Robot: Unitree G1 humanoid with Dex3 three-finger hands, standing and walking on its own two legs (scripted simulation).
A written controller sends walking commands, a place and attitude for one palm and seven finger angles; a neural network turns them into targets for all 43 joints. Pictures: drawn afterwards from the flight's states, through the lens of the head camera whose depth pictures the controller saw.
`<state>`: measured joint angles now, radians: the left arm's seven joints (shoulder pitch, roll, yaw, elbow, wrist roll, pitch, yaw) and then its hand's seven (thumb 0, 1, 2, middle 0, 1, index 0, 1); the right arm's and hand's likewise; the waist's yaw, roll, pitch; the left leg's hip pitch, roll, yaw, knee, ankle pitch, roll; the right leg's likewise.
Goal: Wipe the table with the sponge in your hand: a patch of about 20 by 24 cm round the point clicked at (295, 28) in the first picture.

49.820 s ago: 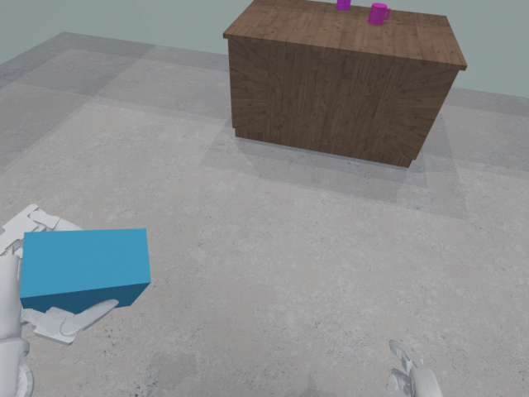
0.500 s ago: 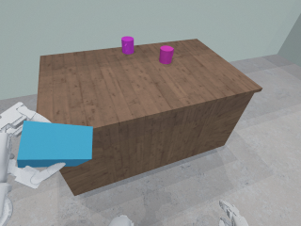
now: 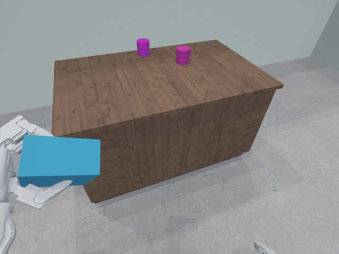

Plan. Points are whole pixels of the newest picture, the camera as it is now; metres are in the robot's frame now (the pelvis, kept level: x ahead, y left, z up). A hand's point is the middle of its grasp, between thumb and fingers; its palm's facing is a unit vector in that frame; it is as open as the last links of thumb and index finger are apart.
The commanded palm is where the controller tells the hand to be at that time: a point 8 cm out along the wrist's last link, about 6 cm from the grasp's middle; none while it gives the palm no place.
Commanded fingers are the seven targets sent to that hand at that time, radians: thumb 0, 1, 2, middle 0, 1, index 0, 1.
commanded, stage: stop stepping back and stand still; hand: left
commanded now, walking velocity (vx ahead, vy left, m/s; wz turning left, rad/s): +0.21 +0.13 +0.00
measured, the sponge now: (70, 164) +0.24 +0.20 +0.17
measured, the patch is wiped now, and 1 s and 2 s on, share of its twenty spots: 0.95 0.95 0.95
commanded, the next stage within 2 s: stand and wait in 0.56 s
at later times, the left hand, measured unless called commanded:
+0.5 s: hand (37, 188) +0.17 +0.22 +0.19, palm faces +0.37 -0.86 -0.35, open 10.3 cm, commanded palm +0.12 +0.27 +0.21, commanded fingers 0.00 0.10 1.30 -1.20 -1.60 -1.20 -1.60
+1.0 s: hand (35, 174) +0.20 +0.24 +0.19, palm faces +0.40 -0.84 -0.37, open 10.3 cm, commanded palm +0.15 +0.28 +0.21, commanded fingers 0.00 0.10 1.30 -1.20 -1.60 -1.20 -1.60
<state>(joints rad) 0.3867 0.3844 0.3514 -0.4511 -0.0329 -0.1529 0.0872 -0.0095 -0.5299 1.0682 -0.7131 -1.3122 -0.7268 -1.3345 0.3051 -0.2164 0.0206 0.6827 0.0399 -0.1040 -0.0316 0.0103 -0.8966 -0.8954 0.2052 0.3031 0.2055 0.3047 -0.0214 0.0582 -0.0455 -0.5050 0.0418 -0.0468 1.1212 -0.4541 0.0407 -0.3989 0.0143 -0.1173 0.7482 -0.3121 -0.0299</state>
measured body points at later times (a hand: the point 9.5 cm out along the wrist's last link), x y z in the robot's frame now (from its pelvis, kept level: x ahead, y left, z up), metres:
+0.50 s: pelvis -0.04 -0.01 +0.01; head -0.06 +0.00 +0.46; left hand +0.15 +0.27 +0.21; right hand +0.10 -0.24 -0.08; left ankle -0.04 +0.10 -0.67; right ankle +0.01 -0.12 -0.70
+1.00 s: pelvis -0.01 -0.01 +0.03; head -0.01 +0.00 +0.48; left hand +0.17 +0.28 +0.21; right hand +0.17 -0.24 -0.04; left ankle -0.02 +0.11 -0.70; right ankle +0.02 -0.11 -0.70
